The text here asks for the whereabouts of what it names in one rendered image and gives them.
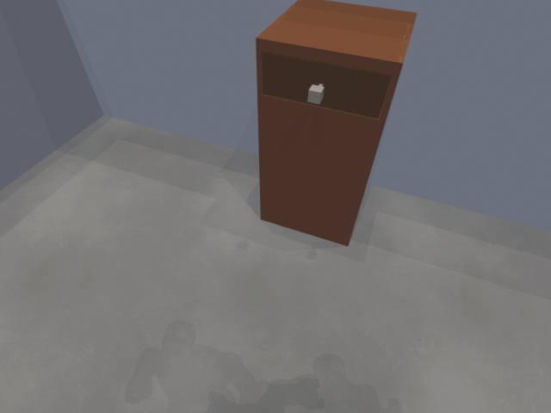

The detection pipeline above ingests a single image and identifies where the drawer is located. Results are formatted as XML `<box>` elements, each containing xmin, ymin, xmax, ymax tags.
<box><xmin>263</xmin><ymin>52</ymin><xmax>393</xmax><ymax>119</ymax></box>

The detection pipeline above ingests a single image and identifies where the cabinet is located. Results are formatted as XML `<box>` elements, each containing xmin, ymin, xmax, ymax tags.
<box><xmin>256</xmin><ymin>0</ymin><xmax>417</xmax><ymax>246</ymax></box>

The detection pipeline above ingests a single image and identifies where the handle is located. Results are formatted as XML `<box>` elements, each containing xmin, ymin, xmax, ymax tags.
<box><xmin>307</xmin><ymin>83</ymin><xmax>325</xmax><ymax>104</ymax></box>

